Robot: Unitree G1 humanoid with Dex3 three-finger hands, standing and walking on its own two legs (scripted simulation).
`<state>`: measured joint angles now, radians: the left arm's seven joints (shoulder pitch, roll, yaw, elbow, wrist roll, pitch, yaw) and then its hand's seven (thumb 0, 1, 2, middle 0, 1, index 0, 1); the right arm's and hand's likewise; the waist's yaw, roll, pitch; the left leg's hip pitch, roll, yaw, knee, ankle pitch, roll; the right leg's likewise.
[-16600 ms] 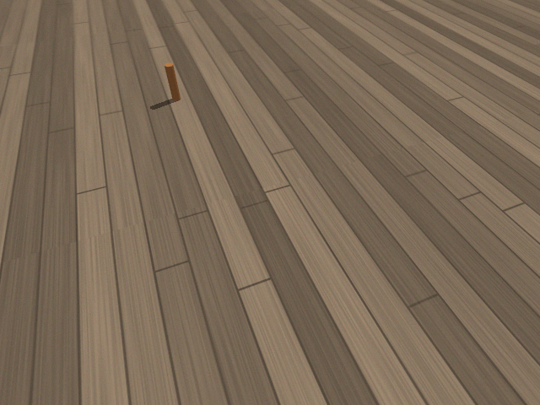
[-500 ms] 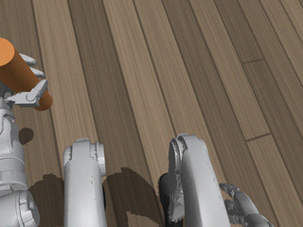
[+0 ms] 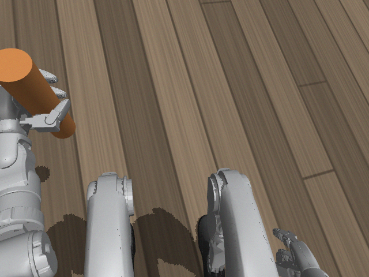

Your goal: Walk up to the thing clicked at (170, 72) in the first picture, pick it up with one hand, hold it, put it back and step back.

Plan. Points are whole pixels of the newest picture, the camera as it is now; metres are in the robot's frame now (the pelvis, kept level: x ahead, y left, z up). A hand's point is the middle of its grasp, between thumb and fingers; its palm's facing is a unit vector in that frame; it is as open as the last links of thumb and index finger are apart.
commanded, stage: settle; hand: left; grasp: from the side
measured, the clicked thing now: (43, 104) +0.44 +0.27 -0.02
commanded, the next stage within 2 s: lift in 0.16 s
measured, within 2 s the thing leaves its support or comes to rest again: neither
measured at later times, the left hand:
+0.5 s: hand (44, 93) +0.45 +0.26 +0.01, palm faces +0.16 -0.99 -0.05, open 7.4 cm
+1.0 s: hand (5, 68) +0.41 +0.24 +0.14, palm faces +0.15 -0.99 -0.04, open 7.4 cm
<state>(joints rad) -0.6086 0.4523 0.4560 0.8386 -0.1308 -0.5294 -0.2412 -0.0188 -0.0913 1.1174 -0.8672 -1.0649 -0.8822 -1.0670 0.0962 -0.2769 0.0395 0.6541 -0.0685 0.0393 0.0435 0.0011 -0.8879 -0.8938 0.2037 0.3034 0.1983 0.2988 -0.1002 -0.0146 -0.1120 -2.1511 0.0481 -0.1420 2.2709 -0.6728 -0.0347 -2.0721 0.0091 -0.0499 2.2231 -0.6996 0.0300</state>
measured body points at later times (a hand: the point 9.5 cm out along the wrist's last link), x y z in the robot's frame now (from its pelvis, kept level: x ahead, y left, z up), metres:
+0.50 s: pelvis +0.00 +0.00 +0.02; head +0.20 +0.05 +0.42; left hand +0.43 +0.31 +0.02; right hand +0.14 -0.26 -0.10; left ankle +0.09 +0.14 -0.34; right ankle +0.10 -0.13 -0.34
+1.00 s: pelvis +0.02 +0.00 +0.12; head +0.19 +0.03 +0.54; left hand +0.40 +0.29 +0.15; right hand +0.19 -0.25 +0.00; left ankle +0.09 +0.14 -0.34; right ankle +0.10 -0.13 -0.34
